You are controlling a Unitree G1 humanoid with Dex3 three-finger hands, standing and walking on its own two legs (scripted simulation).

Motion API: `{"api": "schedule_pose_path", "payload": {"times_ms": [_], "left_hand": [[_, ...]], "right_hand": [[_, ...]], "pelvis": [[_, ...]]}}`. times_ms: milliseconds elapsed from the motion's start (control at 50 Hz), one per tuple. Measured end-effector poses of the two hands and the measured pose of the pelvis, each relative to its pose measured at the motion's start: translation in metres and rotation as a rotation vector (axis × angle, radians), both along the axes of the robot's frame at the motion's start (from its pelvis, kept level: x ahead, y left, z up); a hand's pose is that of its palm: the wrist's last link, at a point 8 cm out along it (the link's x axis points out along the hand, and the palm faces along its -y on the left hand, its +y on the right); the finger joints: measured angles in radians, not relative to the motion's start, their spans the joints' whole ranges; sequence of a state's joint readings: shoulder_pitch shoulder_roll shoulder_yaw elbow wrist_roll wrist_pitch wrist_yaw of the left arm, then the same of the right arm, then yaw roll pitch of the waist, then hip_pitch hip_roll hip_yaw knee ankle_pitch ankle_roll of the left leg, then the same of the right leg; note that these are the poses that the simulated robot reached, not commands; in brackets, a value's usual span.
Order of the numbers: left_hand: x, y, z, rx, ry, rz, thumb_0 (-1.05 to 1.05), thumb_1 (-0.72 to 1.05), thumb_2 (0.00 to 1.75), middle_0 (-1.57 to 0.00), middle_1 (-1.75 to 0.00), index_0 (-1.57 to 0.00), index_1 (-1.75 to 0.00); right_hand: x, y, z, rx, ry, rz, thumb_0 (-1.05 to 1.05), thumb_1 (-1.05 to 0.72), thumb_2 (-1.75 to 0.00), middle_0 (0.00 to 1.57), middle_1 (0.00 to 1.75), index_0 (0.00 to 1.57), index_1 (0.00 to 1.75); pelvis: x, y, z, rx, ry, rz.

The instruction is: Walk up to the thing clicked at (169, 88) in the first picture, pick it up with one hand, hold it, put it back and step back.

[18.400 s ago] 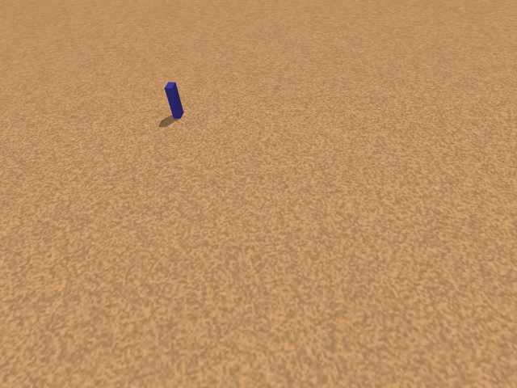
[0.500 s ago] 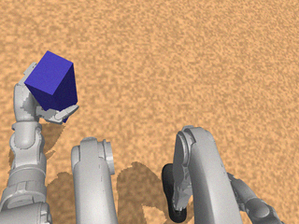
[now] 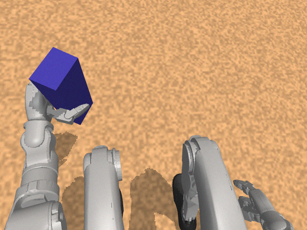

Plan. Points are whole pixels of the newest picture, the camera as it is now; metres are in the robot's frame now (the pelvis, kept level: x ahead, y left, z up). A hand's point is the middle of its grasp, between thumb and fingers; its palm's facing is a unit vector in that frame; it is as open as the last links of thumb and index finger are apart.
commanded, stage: settle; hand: left
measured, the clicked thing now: (69, 94) +0.45 +0.22 -0.04
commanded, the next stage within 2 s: lift in 0.22 s
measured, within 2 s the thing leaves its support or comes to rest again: neither
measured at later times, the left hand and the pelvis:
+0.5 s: hand (65, 94) +0.43 +0.21 -0.01, palm faces +0.05 -1.00 -0.04, open 11.5 cm; pelvis -0.01 +0.00 +0.02, yaw +1 degrees
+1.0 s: hand (39, 80) +0.40 +0.21 +0.11, palm faces +0.04 -1.00 -0.04, open 11.6 cm; pelvis +0.01 +0.00 +0.11, yaw +3 degrees
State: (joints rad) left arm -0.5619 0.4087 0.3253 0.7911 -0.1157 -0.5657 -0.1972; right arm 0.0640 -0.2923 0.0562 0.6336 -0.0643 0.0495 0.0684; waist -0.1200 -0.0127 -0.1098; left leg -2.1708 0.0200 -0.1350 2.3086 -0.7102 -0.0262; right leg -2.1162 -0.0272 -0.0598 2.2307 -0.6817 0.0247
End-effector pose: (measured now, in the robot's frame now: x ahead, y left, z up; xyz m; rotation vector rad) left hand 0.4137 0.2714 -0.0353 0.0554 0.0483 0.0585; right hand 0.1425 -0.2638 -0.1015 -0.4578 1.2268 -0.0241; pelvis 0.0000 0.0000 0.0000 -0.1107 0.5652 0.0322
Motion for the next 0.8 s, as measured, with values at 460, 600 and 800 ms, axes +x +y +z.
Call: {"api": "schedule_pose_path", "payload": {"times_ms": [460,600,800], "left_hand": [[-0.004,-0.004,0.025,-0.016,0.007,0.000,-0.01,-0.40,0.96,-0.58,-0.84,-0.59,-0.86],[-0.007,-0.002,0.045,-0.017,-0.007,-0.027,-0.02,-0.50,0.97,-0.61,-0.90,-0.62,-0.93],[-0.014,-0.002,0.094,-0.011,-0.010,-0.038,-0.02,-0.49,0.97,-0.61,-0.91,-0.62,-0.93]], "right_hand": [[-0.019,0.005,0.010,0.030,-0.009,-0.035,0.01,-0.91,-0.89,0.21,0.30,0.20,0.30],[-0.018,0.004,0.022,0.029,-0.020,-0.057,0.01,-0.92,-0.89,0.21,0.30,0.20,0.30],[0.001,0.010,0.054,0.055,-0.084,-0.072,0.01,-0.92,-0.89,0.21,0.30,0.20,0.30]], "pelvis": [[-0.007,0.000,0.016,0.017,-0.006,0.011],[-0.003,0.001,0.027,0.023,0.005,0.015],[0.001,0.002,0.062,0.026,0.014,0.021]]}}
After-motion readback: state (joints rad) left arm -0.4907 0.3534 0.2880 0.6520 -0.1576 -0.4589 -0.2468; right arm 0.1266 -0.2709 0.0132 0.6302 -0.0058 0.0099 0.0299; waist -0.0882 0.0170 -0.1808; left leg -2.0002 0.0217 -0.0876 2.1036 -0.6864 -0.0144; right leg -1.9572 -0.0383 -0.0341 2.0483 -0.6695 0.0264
